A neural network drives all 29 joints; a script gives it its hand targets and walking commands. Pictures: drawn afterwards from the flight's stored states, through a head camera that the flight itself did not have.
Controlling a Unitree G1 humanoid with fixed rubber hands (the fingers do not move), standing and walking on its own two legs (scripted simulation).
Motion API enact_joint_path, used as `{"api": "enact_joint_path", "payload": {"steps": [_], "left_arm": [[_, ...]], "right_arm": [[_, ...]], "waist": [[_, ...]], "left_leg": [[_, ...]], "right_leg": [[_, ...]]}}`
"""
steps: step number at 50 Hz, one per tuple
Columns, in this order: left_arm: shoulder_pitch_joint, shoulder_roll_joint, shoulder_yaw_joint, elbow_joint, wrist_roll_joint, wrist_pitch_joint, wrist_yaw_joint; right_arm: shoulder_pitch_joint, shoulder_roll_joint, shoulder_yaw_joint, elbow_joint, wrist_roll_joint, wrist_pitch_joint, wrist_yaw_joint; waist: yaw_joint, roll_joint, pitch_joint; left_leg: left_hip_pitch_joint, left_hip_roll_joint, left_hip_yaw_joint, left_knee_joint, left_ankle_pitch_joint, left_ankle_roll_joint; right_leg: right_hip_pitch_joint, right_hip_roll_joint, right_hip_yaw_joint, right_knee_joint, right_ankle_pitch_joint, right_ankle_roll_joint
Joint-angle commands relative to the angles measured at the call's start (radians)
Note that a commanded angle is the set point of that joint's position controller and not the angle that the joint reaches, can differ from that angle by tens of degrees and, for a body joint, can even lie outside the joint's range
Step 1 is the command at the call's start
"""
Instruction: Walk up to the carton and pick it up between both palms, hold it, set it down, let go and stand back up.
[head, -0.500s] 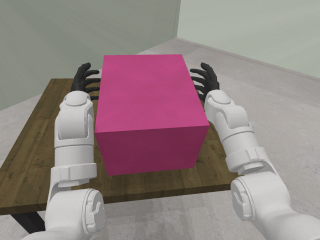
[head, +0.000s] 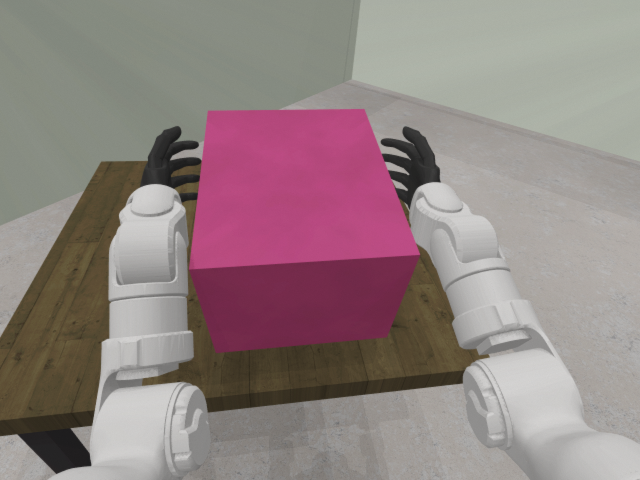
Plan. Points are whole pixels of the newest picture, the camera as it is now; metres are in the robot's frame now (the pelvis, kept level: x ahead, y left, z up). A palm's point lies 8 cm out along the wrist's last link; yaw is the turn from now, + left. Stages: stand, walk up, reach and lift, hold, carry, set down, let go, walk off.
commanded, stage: hold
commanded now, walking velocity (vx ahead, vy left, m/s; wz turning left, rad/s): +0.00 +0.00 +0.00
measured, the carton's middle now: (295, 221) +0.39 +0.01 +0.17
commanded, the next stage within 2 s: none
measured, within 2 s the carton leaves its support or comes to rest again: neither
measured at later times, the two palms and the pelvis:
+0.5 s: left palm (160, 195) +0.36 +0.16 +0.23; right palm (421, 190) +0.37 -0.15 +0.23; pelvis +0.00 +0.00 +0.00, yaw +0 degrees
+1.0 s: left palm (161, 194) +0.36 +0.16 +0.23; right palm (421, 190) +0.37 -0.15 +0.23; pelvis +0.00 +0.00 +0.00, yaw +0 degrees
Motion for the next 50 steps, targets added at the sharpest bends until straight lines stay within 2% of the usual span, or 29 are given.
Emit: {"api": "enact_joint_path", "payload": {"steps": [1, 2, 3, 4, 5, 7, 9, 10, 14, 16, 18, 20, 21, 24, 27, 29, 31, 33, 35, 37, 39, 40, 42, 43, 44, 46, 47, 48, 50], "left_arm": [[-0.748, -0.574, -0.438, -0.113, -0.166, -0.085, -0.17], [-0.735, -0.565, -0.442, -0.114, -0.17, -0.085, -0.173], [-0.758, -0.582, -0.461, -0.133, -0.176, -0.085, -0.173], [-0.779, -0.576, -0.462, -0.159, -0.187, -0.093, -0.177], [-0.766, -0.586, -0.477, -0.139, -0.177, -0.086, -0.178], [-0.753, -0.566, -0.477, -0.16, -0.183, -0.088, -0.177], [-0.737, -0.571, -0.462, -0.154, -0.176, -0.088, -0.172], [-0.787, -0.598, -0.509, -0.199, -0.221, -0.102, -0.168], [-0.74, -0.575, -0.482, -0.214, -0.211, -0.096, -0.168], [-0.803, -0.564, -0.47, -0.162, -0.185, -0.09, -0.172], [-0.753, -0.551, -0.449, -0.142, -0.16, -0.082, -0.178], [-0.75, -0.591, -0.484, -0.146, -0.19, -0.083, -0.18], [-0.727, -0.588, -0.465, -0.158, -0.173, -0.075, -0.181], [-0.724, -0.563, -0.449, -0.161, -0.167, -0.08, -0.186], [-0.765, -0.556, -0.462, -0.161, -0.181, -0.081, -0.188], [-0.784, -0.557, -0.474, -0.179, -0.194, -0.091, -0.181], [-0.8, -0.584, -0.503, -0.211, -0.209, -0.094, -0.172], [-0.774, -0.58, -0.465, -0.173, -0.19, -0.086, -0.17], [-0.773, -0.568, -0.447, -0.121, -0.171, -0.085, -0.175], [-0.777, -0.579, -0.442, -0.096, -0.16, -0.08, -0.181], [-0.785, -0.59, -0.466, -0.123, -0.183, -0.087, -0.178], [-0.814, -0.604, -0.516, -0.18, -0.22, -0.098, -0.172], [-0.821, -0.603, -0.518, -0.173, -0.218, -0.104, -0.164], [-0.791, -0.587, -0.498, -0.181, -0.211, -0.1, -0.16], [-0.795, -0.585, -0.498, -0.174, -0.214, -0.103, -0.159], [-0.8, -0.571, -0.499, -0.15, -0.193, -0.096, -0.16], [-0.804, -0.586, -0.489, -0.149, -0.199, -0.097, -0.161], [-0.783, -0.594, -0.48, -0.141, -0.198, -0.098, -0.163], [-0.739, -0.571, -0.44, -0.125, -0.164, -0.089, -0.174]], "right_arm": [[-0.861, 0.572, 0.274, -0.268, 0.112, -0.06, 0.123], [-0.851, 0.584, 0.278, -0.269, 0.11, -0.058, 0.124], [-0.836, 0.555, 0.246, -0.242, 0.104, -0.058, 0.13], [-0.837, 0.578, 0.269, -0.263, 0.108, -0.059, 0.128], [-0.836, 0.568, 0.264, -0.25, 0.107, -0.059, 0.127], [-0.881, 0.587, 0.309, -0.317, 0.126, -0.068, 0.121], [-0.854, 0.579, 0.295, -0.309, 0.126, -0.062, 0.115], [-0.918, 0.593, 0.313, -0.391, 0.136, -0.08, 0.115], [-0.836, 0.607, 0.331, -0.391, 0.14, -0.064, 0.105], [-0.862, 0.59, 0.292, -0.322, 0.121, -0.053, 0.113], [-0.863, 0.58, 0.279, -0.313, 0.107, -0.056, 0.115], [-0.846, 0.576, 0.268, -0.281, 0.109, -0.057, 0.121], [-0.843, 0.578, 0.29, -0.294, 0.118, -0.056, 0.119], [-0.856, 0.586, 0.317, -0.325, 0.13, -0.052, 0.108], [-0.876, 0.584, 0.299, -0.334, 0.126, -0.059, 0.11], [-0.881, 0.601, 0.307, -0.346, 0.127, -0.064, 0.112], [-0.829, 0.588, 0.296, -0.318, 0.126, -0.058, 0.118], [-0.827, 0.577, 0.271, -0.28, 0.112, -0.051, 0.121], [-0.884, 0.573, 0.276, -0.283, 0.105, -0.061, 0.125], [-0.867, 0.569, 0.251, -0.228, 0.088, -0.057, 0.132], [-0.886, 0.565, 0.256, -0.267, 0.096, -0.071, 0.134], [-0.905, 0.584, 0.275, -0.348, 0.107, -0.086, 0.133], [-0.914, 0.592, 0.293, -0.338, 0.114, -0.082, 0.127], [-0.857, 0.588, 0.301, -0.326, 0.123, -0.073, 0.124], [-0.886, 0.591, 0.303, -0.337, 0.125, -0.074, 0.124], [-0.882, 0.564, 0.278, -0.312, 0.106, -0.075, 0.126], [-0.901, 0.576, 0.269, -0.303, 0.105, -0.077, 0.132], [-0.876, 0.556, 0.258, -0.286, 0.102, -0.079, 0.133], [-0.839, 0.581, 0.279, -0.263, 0.099, -0.068, 0.13]], "waist": [[0.002, 0.076, -0.347], [0.004, 0.068, -0.353], [-0.024, 0.097, -0.376], [-0.02, 0.088, -0.421], [-0.027, 0.115, -0.386], [0.005, 0.089, -0.419], [-0.011, 0.092, -0.443], [-0.017, 0.093, -0.523], [-0.007, 0.091, -0.476], [-0.01, 0.097, -0.385], [0.0, 0.083, -0.362], [-0.026, 0.113, -0.378], [-0.006, 0.101, -0.394], [0.002, 0.076, -0.411], [-0.013, 0.091, -0.432], [-0.002, 0.073, -0.435], [-0.026, 0.11, -0.455], [-0.021, 0.11, -0.395], [0.009, 0.083, -0.339], [-0.006, 0.091, -0.339], [-0.01, 0.104, -0.397], [-0.027, 0.102, -0.489], [-0.011, 0.098, -0.504], [-0.02, 0.112, -0.478], [-0.003, 0.101, -0.482], [-0.016, 0.122, -0.443], [-0.009, 0.119, -0.439], [-0.022, 0.106, -0.434], [0.001, 0.08, -0.392]], "left_leg": [[0.318, -0.013, -0.035, -0.014, 0.115, -0.022], [0.319, -0.017, -0.034, -0.017, 0.106, -0.013], [0.333, -0.004, -0.047, -0.022, 0.097, -0.029], [0.334, -0.016, -0.034, -0.009, 0.133, -0.025], [0.322, -0.013, -0.038, -0.011, 0.127, -0.032], [0.344, -0.021, -0.031, 0.009, 0.182, -0.019], [0.374, -0.018, -0.037, 0.013, 0.214, -0.02], [0.389, -0.015, -0.047, 0.023, 0.238, -0.024], [0.378, -0.026, -0.032, 0.039, 0.257, -0.023], [0.329, -0.025, -0.035, 0.003, 0.129, -0.022], [0.315, -0.021, -0.027, -0.013, 0.106, -0.011], [0.331, -0.012, -0.04, -0.006, 0.128, -0.027], [0.346, -0.014, -0.038, 0.002, 0.183, -0.023], [0.346, -0.03, -0.034, 0.014, 0.219, -0.015], [0.339, -0.023, -0.029, 0.007, 0.175, -0.015], [0.335, -0.023, -0.032, 0.01, 0.182, -0.017], [0.366, -0.013, -0.047, 0.014, 0.201, -0.037], [0.357, -0.006, -0.039, 0.002, 0.167, -0.031], [0.311, -0.015, -0.035, -0.017, 0.093, -0.017], [0.311, -0.008, -0.032, -0.033, 0.052, -0.021], [0.325, -0.001, -0.038, -0.02, 0.081, -0.023], [0.362, -0.004, -0.044, -0.001, 0.14, -0.032], [0.383, -0.006, -0.045, 0.015, 0.18, -0.033], [0.391, -0.016, -0.036, 0.025, 0.224, -0.032], [0.374, -0.014, -0.042, 0.023, 0.193, -0.027], [0.346, -0.012, -0.041, 0.004, 0.117, -0.027], [0.348, -0.006, -0.039, -0.002, 0.121, -0.024], [0.351, -0.001, -0.045, -0.012, 0.099, -0.029], [0.329, -0.014, -0.035, -0.015, 0.132, -0.016]], "right_leg": [[-0.163, 0.017, -0.011, -0.082, 0.13, 0.058], [-0.161, 0.014, -0.008, -0.085, 0.139, 0.063], [-0.173, 0.016, -0.006, -0.086, 0.116, 0.057], [-0.132, 0.016, -0.01, -0.075, 0.166, 0.062], [-0.155, 0.019, -0.014, -0.076, 0.161, 0.055], [-0.129, 0.022, -0.01, -0.072, 0.226, 0.065], [-0.127, 0.02, -0.01, -0.075, 0.249, 0.067], [-0.12, 0.026, -0.012, -0.062, 0.273, 0.065], [-0.105, 0.019, -0.006, -0.049, 0.335, 0.074], [-0.164, 0.015, -0.004, -0.075, 0.168, 0.066], [-0.152, 0.009, -0.006, -0.087, 0.139, 0.068], [-0.153, 0.015, -0.003, -0.078, 0.173, 0.057], [-0.134, 0.022, -0.012, -0.072, 0.217, 0.059], [-0.103, 0.017, -0.006, -0.067, 0.291, 0.075], [-0.118, 0.02, -0.012, -0.066, 0.227, 0.07], [-0.133, 0.022, -0.01, -0.066, 0.226, 0.069], [-0.141, 0.029, -0.022, -0.061, 0.223, 0.058], [-0.162, 0.018, -0.016, -0.073, 0.187, 0.055], [-0.175, 0.017, -0.014, -0.085, 0.1, 0.061], [-0.171, 0.018, -0.015, -0.088, 0.065, 0.056], [-0.162, 0.015, -0.008, -0.082, 0.11, 0.054], [-0.15, 0.018, -0.014, -0.072, 0.167, 0.056], [-0.149, 0.026, -0.015, -0.07, 0.191, 0.056], [-0.143, 0.019, -0.009, -0.064, 0.256, 0.061], [-0.159, 0.025, -0.01, -0.067, 0.211, 0.064], [-0.173, 0.017, -0.014, -0.076, 0.138, 0.061], [-0.173, 0.014, -0.009, -0.077, 0.141, 0.062], [-0.171, 0.015, -0.014, -0.08, 0.12, 0.059], [-0.131, 0.014, -0.016, -0.077, 0.16, 0.066]]}}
